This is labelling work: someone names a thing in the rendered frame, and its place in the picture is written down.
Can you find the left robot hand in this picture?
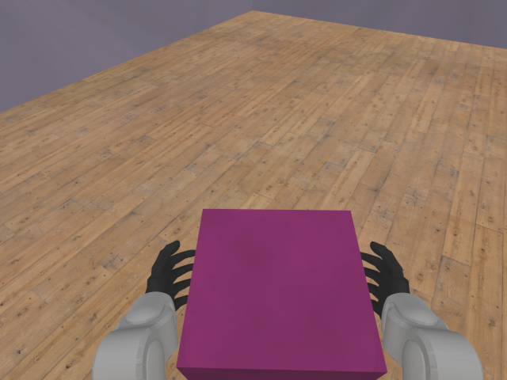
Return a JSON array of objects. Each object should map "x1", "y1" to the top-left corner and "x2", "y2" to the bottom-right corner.
[{"x1": 145, "y1": 240, "x2": 196, "y2": 311}]

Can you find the robot right forearm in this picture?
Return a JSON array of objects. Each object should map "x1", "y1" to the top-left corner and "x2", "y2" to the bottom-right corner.
[{"x1": 381, "y1": 293, "x2": 484, "y2": 380}]

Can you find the carton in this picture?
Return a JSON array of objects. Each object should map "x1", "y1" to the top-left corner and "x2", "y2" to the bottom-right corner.
[{"x1": 176, "y1": 209, "x2": 387, "y2": 380}]

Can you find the robot left forearm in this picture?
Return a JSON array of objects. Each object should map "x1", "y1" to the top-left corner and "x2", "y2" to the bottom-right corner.
[{"x1": 92, "y1": 291, "x2": 178, "y2": 380}]

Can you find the right robot hand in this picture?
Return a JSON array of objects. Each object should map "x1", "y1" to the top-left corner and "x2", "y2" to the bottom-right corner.
[{"x1": 360, "y1": 241, "x2": 410, "y2": 319}]

